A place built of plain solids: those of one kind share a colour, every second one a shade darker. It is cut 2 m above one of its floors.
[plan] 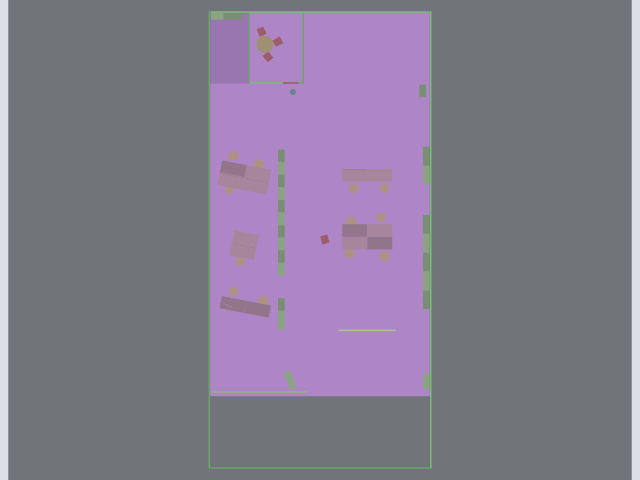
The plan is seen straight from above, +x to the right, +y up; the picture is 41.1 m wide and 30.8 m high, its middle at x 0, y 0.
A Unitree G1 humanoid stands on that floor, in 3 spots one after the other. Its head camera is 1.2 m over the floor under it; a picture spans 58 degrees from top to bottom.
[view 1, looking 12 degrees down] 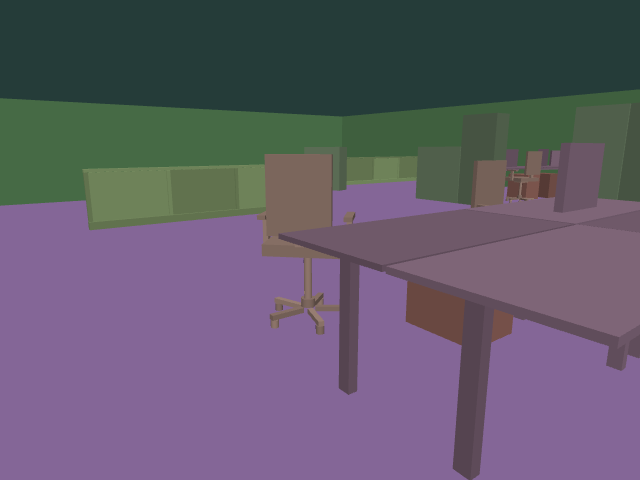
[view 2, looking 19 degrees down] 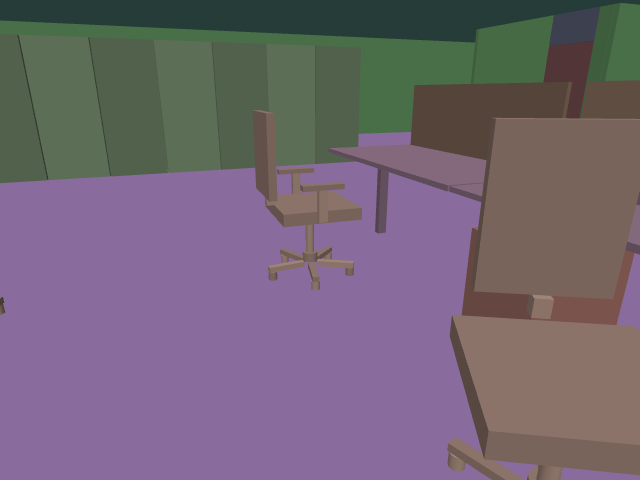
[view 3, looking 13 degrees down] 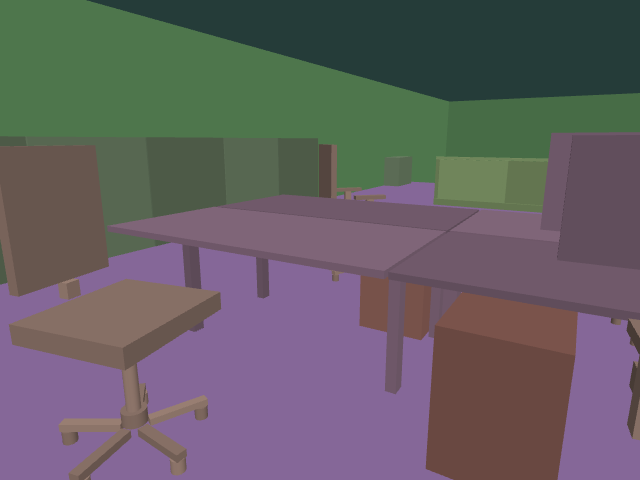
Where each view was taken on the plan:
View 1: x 5.79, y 1.38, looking -126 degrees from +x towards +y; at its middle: desk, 2.17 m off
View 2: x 4.79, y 2.38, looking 159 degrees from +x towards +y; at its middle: floor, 3.69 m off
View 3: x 2.47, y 2.38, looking -59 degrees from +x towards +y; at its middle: desk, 2.00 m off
